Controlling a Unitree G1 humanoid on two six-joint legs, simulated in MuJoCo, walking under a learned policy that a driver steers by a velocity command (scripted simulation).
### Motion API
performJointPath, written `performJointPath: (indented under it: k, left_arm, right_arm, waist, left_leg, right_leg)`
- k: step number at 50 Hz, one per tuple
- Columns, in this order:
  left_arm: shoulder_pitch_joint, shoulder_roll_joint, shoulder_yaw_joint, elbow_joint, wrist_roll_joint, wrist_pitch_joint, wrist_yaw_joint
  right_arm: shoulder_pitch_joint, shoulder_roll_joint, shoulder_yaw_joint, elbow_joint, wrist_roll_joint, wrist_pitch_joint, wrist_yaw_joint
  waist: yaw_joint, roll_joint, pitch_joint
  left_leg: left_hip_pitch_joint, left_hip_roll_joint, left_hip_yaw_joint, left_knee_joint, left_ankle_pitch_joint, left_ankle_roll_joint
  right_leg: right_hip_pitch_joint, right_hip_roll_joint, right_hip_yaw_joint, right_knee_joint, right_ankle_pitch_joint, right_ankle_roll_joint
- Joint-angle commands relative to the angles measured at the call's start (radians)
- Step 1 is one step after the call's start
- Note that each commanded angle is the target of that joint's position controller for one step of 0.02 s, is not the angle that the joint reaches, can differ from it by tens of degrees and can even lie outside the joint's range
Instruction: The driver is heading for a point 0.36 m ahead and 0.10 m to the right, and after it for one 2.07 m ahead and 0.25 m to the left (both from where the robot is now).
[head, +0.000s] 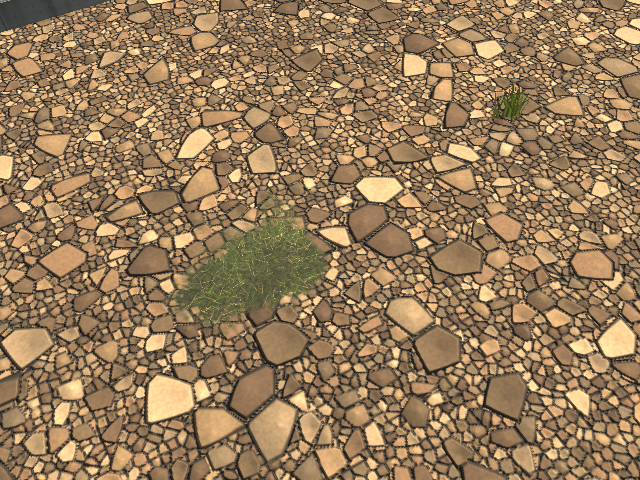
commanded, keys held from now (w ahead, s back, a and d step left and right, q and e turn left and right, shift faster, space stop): w+e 0.26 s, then e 0.26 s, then q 0.48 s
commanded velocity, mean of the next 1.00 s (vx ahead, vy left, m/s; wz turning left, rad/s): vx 0.24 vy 0.00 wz -0.27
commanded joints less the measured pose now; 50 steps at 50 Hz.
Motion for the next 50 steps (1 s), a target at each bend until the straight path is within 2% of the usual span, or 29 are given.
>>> performJointPath:
  k: [1, 5, 7, 9, 10, 11, 12, 13, 14, 15, 16, 17, 18, 19, 21, 25, 28, 32, 34, 35, 36, 37, 38, 39, 40, 42, 44, 47, 50]
  left_arm:
    - [0.072, 0.143, 0.026, -0.049, 0.001, -0.011, 0.003]
    - [0.127, 0.151, 0.026, -0.051, 0.010, -0.008, 0.012]
    - [0.134, 0.163, 0.028, -0.057, 0.016, -0.008, 0.018]
    - [0.097, 0.183, 0.032, -0.072, 0.018, -0.009, 0.026]
    - [0.054, 0.196, 0.035, -0.085, 0.019, -0.011, 0.025]
    - [0.030, 0.208, 0.038, -0.093, 0.019, -0.015, 0.018]
    - [0.010, 0.204, 0.037, -0.099, 0.011, -0.023, 0.007]
    - [0.034, 0.114, 0.013, -0.134, 0.002, -0.030, 0.000]
    - [0.171, 0.055, 0.004, -0.156, -0.029, -0.021, 0.004]
    - [0.146, 0.141, 0.012, -0.119, 0.011, -0.001, 0.017]
    - [0.081, 0.145, 0.018, -0.118, 0.017, 0.008, 0.012]
    - [0.048, 0.129, 0.017, -0.124, 0.019, 0.016, 0.008]
    - [0.033, 0.121, 0.019, -0.130, 0.028, 0.028, 0.000]
    - [0.042, 0.110, 0.018, -0.132, 0.033, 0.044, -0.008]
    - [0.026, 0.098, 0.017, -0.150, 0.029, 0.062, -0.020]
    - [-0.085, 0.076, 0.003, -0.210, 0.029, 0.080, -0.039]
    - [-0.150, 0.041, -0.019, -0.236, 0.031, 0.077, -0.051]
    - [-0.180, 0.045, -0.031, -0.231, 0.034, 0.070, -0.033]
    - [-0.134, 0.035, -0.038, -0.202, 0.042, 0.050, -0.017]
    - [-0.112, 0.061, -0.038, -0.189, 0.055, 0.035, -0.007]
    - [-0.069, 0.132, -0.031, -0.196, 0.068, 0.021, 0.006]
    - [-0.134, 0.159, -0.024, -0.206, 0.034, 0.032, 0.024]
    - [-0.137, 0.126, -0.025, -0.206, 0.012, 0.040, 0.031]
    - [-0.154, 0.122, -0.030, -0.199, 0.012, 0.042, 0.038]
    - [-0.181, 0.123, -0.029, -0.202, 0.017, 0.050, 0.046]
    - [-0.214, 0.118, -0.026, -0.205, 0.014, 0.055, 0.058]
    - [-0.232, 0.095, -0.028, -0.211, 0.017, 0.055, 0.059]
    - [-0.241, 0.085, -0.024, -0.204, 0.026, 0.058, 0.056]
    - [-0.230, 0.110, -0.011, -0.196, 0.033, 0.062, 0.045]
  right_arm:
    - [-0.078, -0.069, -0.009, -0.084, 0.002, -0.001, 0.004]
    - [-0.197, -0.071, 0.005, -0.137, 0.009, -0.012, 0.012]
    - [-0.230, -0.080, 0.009, -0.163, 0.015, -0.022, 0.014]
    - [-0.179, -0.102, 0.006, -0.164, 0.019, -0.031, 0.011]
    - [-0.099, -0.118, 0.000, -0.144, 0.022, -0.036, 0.005]
    - [0.022, -0.147, -0.013, -0.107, 0.023, -0.043, -0.006]
    - [0.171, -0.176, -0.025, -0.073, 0.017, -0.056, -0.019]
    - [0.330, -0.252, -0.040, -0.071, -0.008, -0.060, -0.038]
    - [0.261, -0.317, -0.053, -0.086, -0.021, -0.049, -0.036]
    - [0.179, -0.216, -0.039, -0.106, 0.002, -0.037, -0.030]
    - [0.120, -0.135, -0.017, -0.116, 0.014, -0.038, -0.029]
    - [0.104, -0.098, -0.005, -0.109, 0.014, -0.040, -0.026]
    - [0.119, -0.089, 0.001, -0.097, 0.018, -0.044, -0.027]
    - [0.126, -0.090, 0.003, -0.085, 0.022, -0.050, -0.027]
    - [0.147, -0.105, 0.000, -0.072, 0.028, -0.064, -0.022]
    - [0.139, -0.129, -0.006, -0.068, 0.028, -0.049, -0.030]
    - [0.155, -0.131, -0.005, -0.055, 0.028, -0.039, -0.028]
    - [0.200, -0.152, -0.008, -0.020, 0.031, -0.028, -0.009]
    - [0.186, -0.132, 0.001, -0.006, 0.044, -0.017, -0.006]
    - [0.221, -0.108, 0.008, 0.004, 0.039, -0.014, -0.005]
    - [0.276, -0.053, 0.025, -0.017, 0.032, -0.011, -0.005]
    - [0.367, -0.005, 0.038, -0.002, 0.058, 0.010, -0.010]
    - [0.283, -0.090, 0.018, 0.000, 0.055, 0.034, -0.020]
    - [0.224, -0.109, 0.005, -0.020, 0.048, 0.046, -0.020]
    - [0.216, -0.118, -0.005, -0.017, 0.043, 0.053, -0.020]
    - [0.254, -0.108, -0.015, 0.000, 0.028, 0.066, -0.018]
    - [0.268, -0.085, -0.018, 0.003, 0.026, 0.074, -0.019]
    - [0.226, -0.059, -0.015, -0.022, 0.027, 0.089, -0.011]
    - [0.199, -0.066, -0.016, -0.052, 0.029, 0.097, 0.003]
  waist:
    - [0.015, -0.087, -0.003]
    - [0.053, -0.097, 0.005]
    - [0.057, -0.108, 0.010]
    - [0.018, -0.119, 0.005]
    - [-0.025, -0.124, -0.016]
    - [-0.074, -0.109, -0.076]
    - [-0.151, -0.057, -0.162]
    - [-0.189, 0.061, -0.326]
    - [-0.076, 0.316, -0.382]
    - [-0.048, 0.117, -0.253]
    - [-0.043, 0.011, -0.134]
    - [-0.033, -0.026, -0.089]
    - [-0.028, 0.018, -0.080]
    - [-0.016, 0.063, -0.077]
    - [-0.007, 0.092, -0.098]
    - [-0.010, 0.099, -0.085]
    - [-0.029, 0.099, -0.089]
    - [-0.053, 0.107, -0.099]
    - [-0.021, 0.074, -0.095]
    - [-0.016, 0.004, -0.115]
    - [-0.033, -0.138, -0.205]
    - [-0.068, -0.288, -0.257]
    - [-0.019, -0.218, -0.212]
    - [-0.018, -0.208, -0.146]
    - [-0.035, -0.179, -0.116]
    - [-0.069, -0.167, -0.096]
    - [-0.078, -0.136, -0.111]
    - [-0.066, -0.165, -0.095]
    - [-0.048, -0.191, -0.110]
  left_leg:
    - [-0.065, -0.043, 0.038, -0.099, 0.099, -0.006]
    - [-0.075, -0.085, 0.036, -0.238, 0.131, 0.009]
    - [-0.040, -0.105, 0.031, -0.304, 0.123, 0.026]
    - [0.085, -0.122, 0.019, -0.383, 0.091, 0.050]
    - [0.221, -0.146, 0.024, -0.420, 0.052, 0.068]
    - [0.387, -0.177, 0.039, -0.439, 0.024, 0.086]
    - [0.604, -0.134, 0.011, -0.492, 0.048, 0.112]
    - [0.838, 0.117, -0.239, -0.509, -0.168, 0.153]
    - [0.965, 0.336, -0.707, -0.646, -0.086, 0.271]
    - [0.825, 0.304, -0.669, -0.640, -0.058, 0.268]
    - [0.686, 0.260, -0.469, -0.629, 0.124, 0.257]
    - [0.608, 0.211, -0.313, -0.630, 0.336, 0.242]
    - [0.569, 0.175, -0.204, -0.633, 0.470, 0.227]
    - [0.532, 0.150, -0.127, -0.638, 0.569, 0.219]
    - [0.524, 0.141, -0.048, -0.642, 0.704, 0.227]
    - [0.521, 0.138, 0.073, -0.665, 0.679, 0.237]
    - [0.466, 0.100, 0.144, -0.653, 0.642, 0.228]
    - [0.507, 0.104, 0.099, -0.600, 0.599, 0.224]
    - [0.494, 0.075, 0.069, -0.530, 0.475, 0.188]
    - [0.457, 0.042, 0.066, -0.479, 0.359, 0.144]
    - [0.385, 0.001, 0.098, -0.373, -0.006, 0.099]
    - [0.356, -0.096, 0.102, -0.299, -0.396, 0.084]
    - [0.322, -0.123, 0.066, -0.212, -0.469, 0.079]
    - [0.274, -0.137, 0.049, -0.130, -0.461, 0.079]
    - [0.255, -0.136, 0.038, -0.059, -0.430, 0.075]
    - [0.262, -0.133, 0.040, 0.038, -0.368, 0.062]
    - [0.267, -0.132, 0.051, 0.086, -0.339, 0.046]
    - [0.277, -0.117, 0.069, -0.014, -0.304, 0.043]
    - [0.326, -0.120, 0.093, -0.124, -0.293, 0.059]
  right_leg:
    - [0.044, -0.254, 0.235, -0.079, 0.378, -0.096]
    - [0.131, -0.265, 0.271, -0.034, 0.436, -0.097]
    - [0.156, -0.280, 0.297, -0.003, 0.480, -0.089]
    - [0.135, -0.288, 0.316, 0.035, 0.523, -0.058]
    - [0.088, -0.276, 0.305, 0.086, 0.609, -0.032]
    - [0.055, -0.247, 0.294, 0.204, 0.705, -0.010]
    - [-0.026, -0.182, 0.249, 0.408, 0.648, 0.013]
    - [-0.162, -0.115, 0.176, 0.700, 0.293, 0.029]
    - [-0.445, 0.032, 0.082, 0.935, -0.384, 0.061]
    - [-0.507, -0.071, 0.085, 1.012, -0.309, 0.057]
    - [-0.485, -0.100, 0.063, 0.995, -0.230, 0.070]
    - [-0.459, -0.127, 0.048, 0.963, -0.201, 0.084]
    - [-0.440, -0.148, 0.038, 0.934, -0.197, 0.096]
    - [-0.415, -0.151, 0.025, 0.924, -0.196, 0.108]
    - [-0.416, -0.139, 0.009, 0.910, -0.166, 0.118]
    - [-0.476, -0.163, -0.026, 0.770, -0.053, 0.138]
    - [-0.356, -0.158, -0.052, 0.563, 0.042, 0.132]
    - [-0.240, -0.128, -0.069, 0.356, 0.015, 0.118]
    - [-0.112, -0.133, -0.072, 0.145, 0.119, 0.098]
    - [0.005, -0.194, -0.018, 0.041, 0.268, 0.093]
    - [0.156, -0.438, 0.178, 0.083, 0.654, 0.068]
    - [0.137, -0.546, 0.254, 0.112, 0.768, -0.086]
    - [0.078, -0.512, 0.242, 0.077, 0.599, -0.116]
    - [0.027, -0.488, 0.208, 0.035, 0.500, -0.110]
    - [-0.010, -0.461, 0.167, 0.015, 0.443, -0.095]
    - [-0.072, -0.432, 0.079, 0.000, 0.429, -0.078]
    - [-0.096, -0.425, 0.028, 0.001, 0.388, -0.083]
    - [-0.129, -0.420, -0.014, -0.003, 0.221, -0.077]
    - [-0.133, -0.444, -0.016, 0.018, 0.154, -0.076]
